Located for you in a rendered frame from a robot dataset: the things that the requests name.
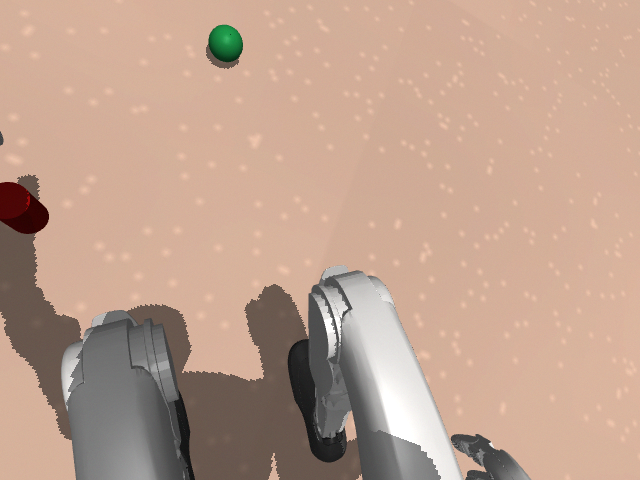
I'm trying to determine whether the right robot hand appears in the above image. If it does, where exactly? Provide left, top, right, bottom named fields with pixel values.
left=451, top=434, right=531, bottom=480

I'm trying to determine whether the left robot foot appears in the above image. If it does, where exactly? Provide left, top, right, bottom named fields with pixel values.
left=174, top=389, right=195, bottom=480

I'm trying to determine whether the right robot foot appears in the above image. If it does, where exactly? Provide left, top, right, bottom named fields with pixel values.
left=288, top=339, right=347, bottom=463

